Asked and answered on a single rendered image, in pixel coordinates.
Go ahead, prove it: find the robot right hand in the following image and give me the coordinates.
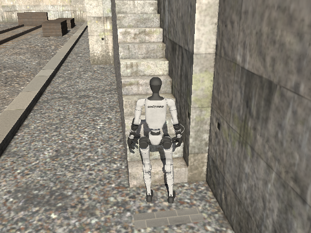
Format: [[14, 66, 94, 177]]
[[172, 137, 182, 148]]

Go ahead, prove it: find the right robot upper arm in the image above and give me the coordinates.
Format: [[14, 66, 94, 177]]
[[166, 98, 178, 125]]

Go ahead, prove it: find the left robot shin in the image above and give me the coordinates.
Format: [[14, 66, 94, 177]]
[[143, 164, 151, 196]]

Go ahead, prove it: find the left robot upper arm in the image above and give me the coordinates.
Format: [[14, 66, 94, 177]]
[[134, 98, 146, 125]]

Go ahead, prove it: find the robot shin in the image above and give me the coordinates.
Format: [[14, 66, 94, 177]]
[[166, 165, 174, 197], [143, 164, 151, 196]]

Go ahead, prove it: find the robot left forearm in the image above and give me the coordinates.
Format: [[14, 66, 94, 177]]
[[129, 118, 138, 139]]

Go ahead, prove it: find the robot left hand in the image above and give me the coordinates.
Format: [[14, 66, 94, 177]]
[[127, 137, 138, 150]]

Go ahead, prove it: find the robot right forearm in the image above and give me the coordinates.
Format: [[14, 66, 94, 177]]
[[173, 118, 182, 138]]

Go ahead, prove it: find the right robot shin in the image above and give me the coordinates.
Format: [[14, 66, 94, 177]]
[[166, 165, 174, 197]]

